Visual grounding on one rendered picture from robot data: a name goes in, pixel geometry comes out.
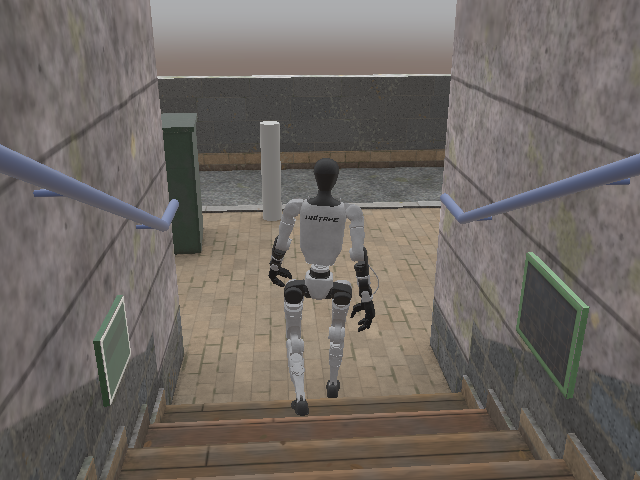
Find stairs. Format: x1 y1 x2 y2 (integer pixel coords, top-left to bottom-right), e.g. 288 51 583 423
118 392 576 480

